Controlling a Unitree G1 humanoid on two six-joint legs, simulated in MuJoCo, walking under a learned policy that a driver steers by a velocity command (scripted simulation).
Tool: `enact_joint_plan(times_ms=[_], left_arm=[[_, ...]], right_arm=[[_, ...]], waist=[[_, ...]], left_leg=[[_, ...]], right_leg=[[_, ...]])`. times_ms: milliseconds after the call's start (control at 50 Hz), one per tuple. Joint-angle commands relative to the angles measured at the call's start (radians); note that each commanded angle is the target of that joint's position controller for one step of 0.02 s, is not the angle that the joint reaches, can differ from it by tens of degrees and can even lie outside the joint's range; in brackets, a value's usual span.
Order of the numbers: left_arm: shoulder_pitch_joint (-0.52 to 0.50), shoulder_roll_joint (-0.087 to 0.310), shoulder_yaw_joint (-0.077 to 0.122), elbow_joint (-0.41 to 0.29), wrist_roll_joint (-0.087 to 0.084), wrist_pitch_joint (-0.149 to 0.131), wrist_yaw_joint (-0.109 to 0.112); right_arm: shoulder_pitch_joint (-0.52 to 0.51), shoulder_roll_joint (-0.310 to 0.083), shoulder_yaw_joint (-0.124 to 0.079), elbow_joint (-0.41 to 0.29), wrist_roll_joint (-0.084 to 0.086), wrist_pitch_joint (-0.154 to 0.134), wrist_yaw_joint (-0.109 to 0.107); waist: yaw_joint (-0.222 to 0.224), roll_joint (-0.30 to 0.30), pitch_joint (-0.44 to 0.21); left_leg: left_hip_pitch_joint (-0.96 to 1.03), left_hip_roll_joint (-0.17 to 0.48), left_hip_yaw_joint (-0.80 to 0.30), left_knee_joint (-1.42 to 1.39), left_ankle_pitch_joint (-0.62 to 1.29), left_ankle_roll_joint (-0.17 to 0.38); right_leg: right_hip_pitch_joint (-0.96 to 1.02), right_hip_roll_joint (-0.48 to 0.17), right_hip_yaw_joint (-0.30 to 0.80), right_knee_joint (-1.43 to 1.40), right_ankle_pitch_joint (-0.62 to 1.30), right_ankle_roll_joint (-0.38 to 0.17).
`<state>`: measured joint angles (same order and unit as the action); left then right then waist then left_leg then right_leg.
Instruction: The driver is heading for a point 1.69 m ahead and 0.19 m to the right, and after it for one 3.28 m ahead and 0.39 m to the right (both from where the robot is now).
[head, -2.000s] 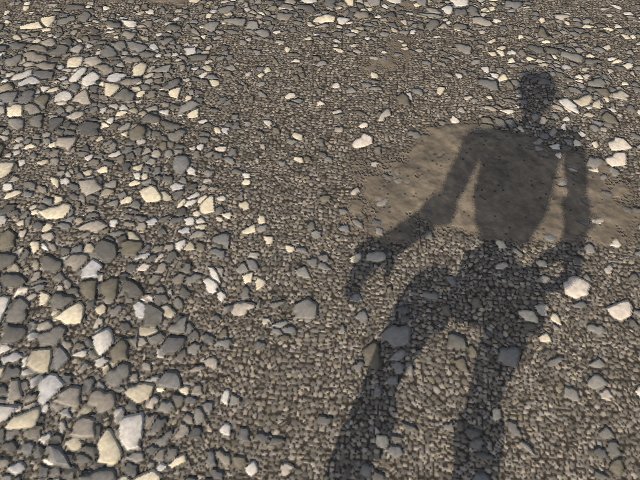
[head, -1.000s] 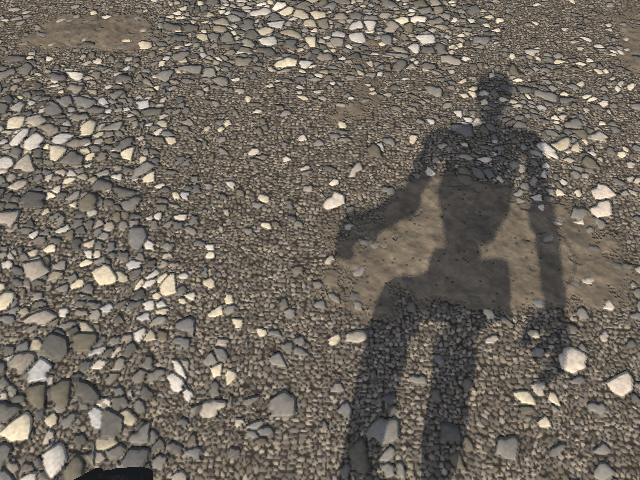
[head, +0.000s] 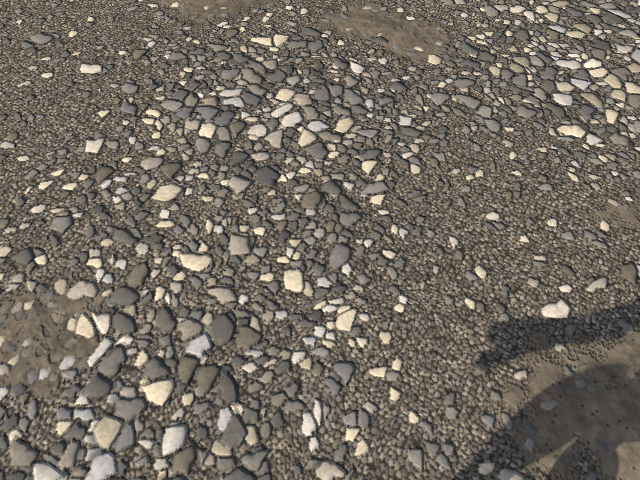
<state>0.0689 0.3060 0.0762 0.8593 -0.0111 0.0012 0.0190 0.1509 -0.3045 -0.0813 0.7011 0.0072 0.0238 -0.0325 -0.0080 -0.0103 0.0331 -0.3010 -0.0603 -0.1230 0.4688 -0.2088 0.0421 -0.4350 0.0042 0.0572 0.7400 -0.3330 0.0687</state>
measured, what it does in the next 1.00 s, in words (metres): walks ahead: right foot, then left foot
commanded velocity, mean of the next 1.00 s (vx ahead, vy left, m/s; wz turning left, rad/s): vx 0.41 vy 0.00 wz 0.09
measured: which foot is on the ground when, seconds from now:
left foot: down 0.00-0.10, up 0.12-0.50, down 0.52-1.00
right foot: up 0.00-0.06, down 0.08-0.54, up 0.56-1.00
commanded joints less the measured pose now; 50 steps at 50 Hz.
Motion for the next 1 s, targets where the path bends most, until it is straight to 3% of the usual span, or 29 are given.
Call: enact_joint_plan(times_ms=[20,60,80,100,120,140,160,200,240,340,420,460,500,520,540,560,580,600,620,640,660,700,740,780,860,940,1000], left_arm=[[-0.021,0.085,0.016,-0.062,-0.008,-0.027,-0.019],[0.046,0.069,0.014,-0.037,-0.007,-0.051,-0.031],[0.107,0.080,0.017,-0.016,0.003,-0.064,-0.032],[0.218,0.135,0.025,0.008,0.021,-0.073,-0.027],[0.277,0.254,0.052,0.034,0.040,-0.080,-0.036],[0.229,0.203,0.043,0.014,0.033,-0.096,-0.036],[0.187,0.146,0.028,0.004,0.015,-0.102,-0.028],[0.173,0.112,0.016,-0.002,-0.004,-0.100,-0.018],[0.219,0.097,0.009,0.010,0.002,-0.100,-0.013],[0.291,0.122,0.009,0.028,-0.003,-0.092,-0.010],[0.345,0.147,0.012,0.043,-0.014,-0.080,-0.017],[0.347,0.159,0.016,0.049,-0.020,-0.073,-0.017],[0.316,0.174,0.020,0.044,-0.024,-0.066,-0.014],[0.316,0.154,0.013,0.039,-0.018,-0.065,-0.013],[0.303,0.101,-0.009,0.007,0.009,-0.069,-0.012],[0.397,-0.019,-0.042,-0.020,0.002,-0.091,-0.014],[0.335,0.100,-0.014,-0.013,-0.024,-0.109,-0.020],[0.260,0.138,-0.001,-0.041,-0.040,-0.119,-0.027],[0.224,0.123,-0.004,-0.043,-0.032,-0.121,-0.024],[0.211,0.109,-0.002,-0.044,-0.014,-0.119,-0.024],[0.226,0.096,-0.001,-0.040,-0.009,-0.109,-0.026],[0.243,0.060,-0.006,-0.036,-0.007,-0.088,-0.027],[0.195,0.051,-0.009,-0.056,0.001,-0.074,-0.024],[0.121,0.046,-0.012,-0.084,0.009,-0.073,-0.025],[-0.027,0.024,-0.028,-0.125,0.005,-0.090,-0.042],[-0.128,0.037,-0.030,-0.172,-0.004,-0.098,-0.062],[-0.111,0.066,-0.022,-0.182,-0.004,-0.103,-0.074]], right_arm=[[0.018,-0.143,-0.028,-0.047,0.001,-0.010,0.002],[0.019,-0.117,-0.012,-0.036,-0.005,-0.015,0.002],[0.028,-0.077,0.002,-0.032,-0.009,-0.022,0.001],[0.019,-0.008,0.023,-0.041,-0.012,-0.031,0.003],[-0.028,-0.053,0.008,-0.108,0.014,-0.050,0.000],[-0.055,-0.131,-0.012,-0.101,0.026,-0.067,-0.003],[-0.036,-0.153,-0.022,-0.084,0.025,-0.073,0.003],[-0.031,-0.124,-0.020,-0.068,0.004,-0.083,0.015],[-0.073,-0.073,-0.008,-0.075,-0.001,-0.094,0.026],[-0.170,-0.001,0.018,-0.111,0.010,-0.106,0.043],[-0.216,-0.013,0.020,-0.131,0.022,-0.109,0.064],[-0.204,-0.036,0.014,-0.137,0.026,-0.112,0.071],[-0.072,-0.082,-0.011,-0.103,0.020,-0.111,0.066],[0.081,-0.126,-0.035,-0.055,0.018,-0.108,0.057],[0.273,-0.192,-0.055,-0.020,0.006,-0.101,0.043],[0.312,-0.263,-0.061,-0.002,-0.006,-0.098,0.049],[0.286,-0.161,-0.033,-0.006,-0.003,-0.103,0.054],[0.211,-0.125,-0.018,-0.012,0.000,-0.107,0.054],[0.153,-0.106,-0.010,-0.018,-0.002,-0.109,0.057],[0.108,-0.087,-0.006,-0.021,-0.008,-0.111,0.061],[0.083,-0.071,-0.001,-0.021,-0.015,-0.116,0.062],[0.074,-0.069,-0.003,-0.008,-0.008,-0.128,0.061],[0.085,-0.086,-0.007,0.010,-0.005,-0.136,0.057],[0.112,-0.099,-0.010,0.029,-0.005,-0.135,0.050],[0.169,-0.127,-0.015,0.060,0.003,-0.125,0.036],[0.242,-0.142,-0.019,0.107,0.014,-0.109,0.031],[0.245,-0.156,-0.025,0.125,0.016,-0.091,0.025]], waist=[[-0.019,0.191,-0.108],[0.025,0.166,-0.078],[0.047,0.123,-0.086],[0.068,-0.047,-0.109],[0.065,-0.241,-0.020],[0.067,-0.160,0.060],[0.044,-0.140,0.082],[0.038,-0.133,0.066],[0.063,-0.116,0.044],[0.109,-0.113,0.035],[0.123,-0.118,0.060],[0.094,-0.129,0.064],[-0.001,-0.124,-0.013],[-0.072,-0.094,-0.113],[-0.150,0.026,-0.267],[-0.082,0.329,-0.392],[-0.107,0.230,-0.320],[-0.086,0.191,-0.179],[-0.059,0.108,-0.115],[-0.031,0.085,-0.068],[0.000,0.098,-0.058],[0.027,0.097,-0.047],[0.033,0.078,-0.011],[0.016,0.060,0.015],[-0.036,0.055,0.041],[-0.062,0.056,0.057],[-0.031,0.079,0.030]], left_leg=[[0.052,0.229,-0.265,-0.147,-0.211,0.173],[-0.022,0.188,-0.270,-0.117,-0.359,0.137],[-0.078,0.143,-0.245,-0.043,-0.383,0.098],[-0.191,0.042,-0.112,0.247,-0.391,0.033],[-0.448,-0.062,-0.013,0.420,-0.444,0.007],[-0.524,0.008,-0.079,0.543,-0.370,0.002],[-0.555,0.035,-0.080,0.571,-0.267,0.002],[-0.558,0.093,-0.011,0.550,-0.131,-0.020],[-0.507,0.118,0.054,0.514,-0.013,-0.042],[-0.376,0.115,0.134,0.239,0.118,-0.067],[-0.277,0.093,0.161,0.109,0.127,-0.049],[-0.234,0.088,0.155,0.066,0.101,-0.015],[-0.025,0.049,0.181,0.013,0.103,0.031],[0.194,0.043,0.182,0.005,0.107,0.062],[0.499,0.232,-0.029,0.035,0.065,0.126],[0.717,0.459,-0.531,-0.126,-0.206,0.269],[0.648,0.443,-0.584,-0.198,-0.294,0.249],[0.532,0.411,-0.435,-0.206,-0.221,0.214],[0.408,0.365,-0.318,-0.224,-0.095,0.197],[0.312,0.325,-0.237,-0.249,-0.003,0.191],[0.248,0.298,-0.182,-0.279,0.056,0.185],[0.184,0.282,-0.121,-0.324,0.128,0.198],[0.153,0.278,-0.070,-0.353,0.180,0.207],[0.156,0.269,-0.030,-0.367,0.201,0.204],[0.150,0.237,0.055,-0.373,0.203,0.168],[0.281,0.291,0.049,-0.323,0.217,0.155],[0.381,0.325,0.041,-0.240,0.364,0.129]], right_leg=[[0.085,0.011,-0.047,-0.109,-0.001,-0.031],[0.229,0.018,-0.076,-0.279,0.067,-0.072],[0.328,-0.037,-0.018,-0.330,0.045,-0.100],[0.433,-0.233,0.208,-0.423,-0.052,-0.164],[0.429,-0.394,0.587,-0.559,-0.256,-0.322],[0.397,-0.412,0.620,-0.582,-0.360,-0.368],[0.409,-0.361,0.516,-0.574,-0.350,-0.327],[0.437,-0.294,0.375,-0.590,-0.229,-0.269],[0.424,-0.249,0.261,-0.611,-0.050,-0.253],[0.395,-0.201,0.089,-0.612,0.203,-0.245],[0.389,-0.239,0.075,-0.592,0.249,-0.248],[0.420,-0.272,0.083,-0.566,0.323,-0.238],[0.418,-0.253,0.031,-0.416,0.623,-0.206],[0.359,-0.204,-0.019,-0.231,0.721,-0.179],[0.146,-0.154,-0.058,0.087,0.484,-0.140],[-0.184,0.026,-0.045,0.412,-0.178,-0.089],[-0.289,-0.021,0.063,0.534,-0.219,-0.102],[-0.345,-0.069,0.041,0.547,-0.131,-0.121],[-0.307,-0.111,0.020,0.511,-0.044,-0.122],[-0.277,-0.135,0.015,0.456,0.014,-0.116],[-0.222,-0.156,0.020,0.428,0.053,-0.112],[-0.187,-0.162,0.009,0.383,0.084,-0.094],[-0.230,-0.166,0.002,0.308,0.142,-0.072],[-0.269,-0.165,0.000,0.184,0.247,-0.055],[-0.200,-0.116,-0.045,-0.076,0.444,-0.056],[-0.216,-0.091,-0.037,-0.188,0.425,-0.084],[-0.168,-0.066,-0.050,-0.230,0.306,-0.123]])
